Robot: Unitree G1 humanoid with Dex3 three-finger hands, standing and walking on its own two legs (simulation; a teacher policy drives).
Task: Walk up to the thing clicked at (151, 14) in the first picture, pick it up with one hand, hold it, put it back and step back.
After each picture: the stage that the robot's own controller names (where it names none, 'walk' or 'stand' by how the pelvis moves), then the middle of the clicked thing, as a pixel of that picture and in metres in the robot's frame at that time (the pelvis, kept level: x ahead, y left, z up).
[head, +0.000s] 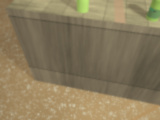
stand; (155, 8) +0.80 -0.36 +0.06
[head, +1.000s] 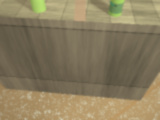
walk; (116, 2) +0.76 -0.11 +0.10
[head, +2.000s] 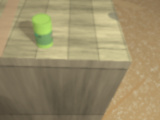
walk; (43, 31) +0.51 +0.20 +0.10
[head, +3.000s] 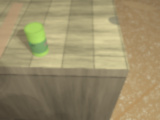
stand; (37, 40) +0.48 +0.21 +0.10
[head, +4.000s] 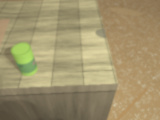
walk; (25, 59) +0.43 +0.23 +0.06
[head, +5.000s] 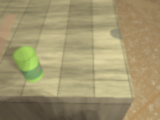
stand; (29, 65) +0.37 +0.21 +0.08
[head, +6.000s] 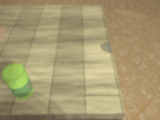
stand; (19, 82) +0.33 +0.23 +0.06
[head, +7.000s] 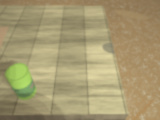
stand; (22, 82) +0.33 +0.22 +0.06
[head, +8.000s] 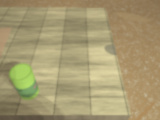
stand; (25, 82) +0.33 +0.22 +0.06
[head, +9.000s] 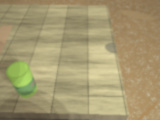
rise first; (23, 80) +0.33 +0.24 +0.06
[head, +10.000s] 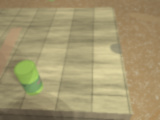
go down; (29, 78) +0.34 +0.23 +0.07
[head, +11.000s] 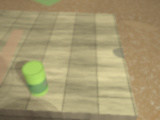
go down; (36, 79) +0.34 +0.20 +0.07
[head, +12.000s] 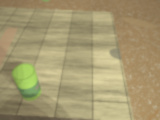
approach; (27, 82) +0.32 +0.22 +0.07
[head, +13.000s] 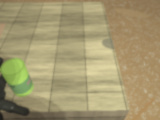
close; (18, 78) +0.33 +0.23 +0.09
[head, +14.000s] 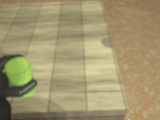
lift; (21, 78) +0.32 +0.21 +0.11
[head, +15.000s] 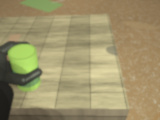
lift; (26, 68) +0.29 +0.19 +0.20
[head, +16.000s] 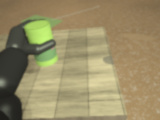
hold; (42, 43) +0.34 +0.13 +0.27
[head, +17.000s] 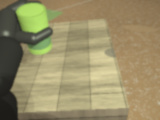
hold; (36, 30) +0.34 +0.14 +0.30
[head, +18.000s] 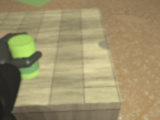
hold; (25, 57) +0.35 +0.20 +0.18
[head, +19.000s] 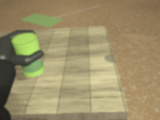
crouch; (29, 55) +0.33 +0.18 +0.23
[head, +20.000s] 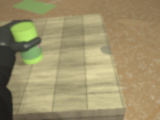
lower; (28, 43) +0.40 +0.18 +0.21
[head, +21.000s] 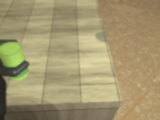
lower; (14, 62) +0.39 +0.24 +0.10
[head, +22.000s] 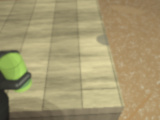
lower; (16, 73) +0.35 +0.23 +0.10
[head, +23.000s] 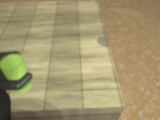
lower; (17, 74) +0.35 +0.23 +0.09
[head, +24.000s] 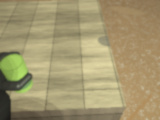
lower; (17, 74) +0.35 +0.23 +0.09
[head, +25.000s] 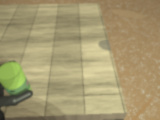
lower; (15, 82) +0.32 +0.23 +0.09
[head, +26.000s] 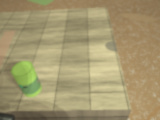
sink last; (27, 79) +0.33 +0.23 +0.08
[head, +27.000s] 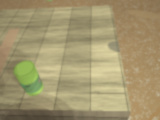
stand; (29, 78) +0.34 +0.23 +0.07
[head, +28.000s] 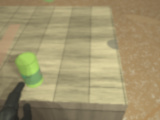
stand; (30, 70) +0.37 +0.23 +0.08
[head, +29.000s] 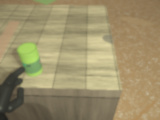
stand; (30, 60) +0.43 +0.22 +0.09
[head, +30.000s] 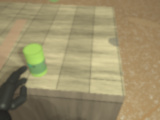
stand; (36, 60) +0.43 +0.21 +0.08
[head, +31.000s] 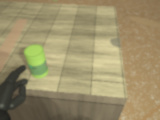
stand; (37, 61) +0.42 +0.21 +0.07
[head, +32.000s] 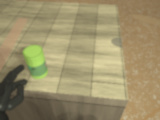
stand; (36, 62) +0.41 +0.21 +0.07
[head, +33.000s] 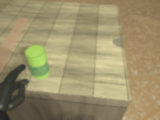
stand; (38, 62) +0.41 +0.21 +0.07
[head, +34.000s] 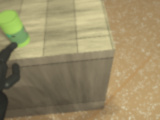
walk; (14, 29) +0.51 +0.21 +0.10
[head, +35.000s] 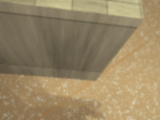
walk; out of the picture +0.62 +0.18 +0.10
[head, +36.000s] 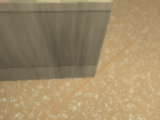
walk; out of the picture +0.81 +0.22 +0.09
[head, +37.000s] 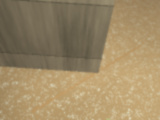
stand; out of the picture +1.01 +0.19 +0.09
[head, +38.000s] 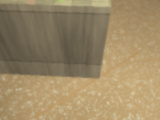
stand; out of the picture +1.03 +0.19 +0.06
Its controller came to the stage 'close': yes
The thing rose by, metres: 0.27
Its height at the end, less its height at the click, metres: +0.00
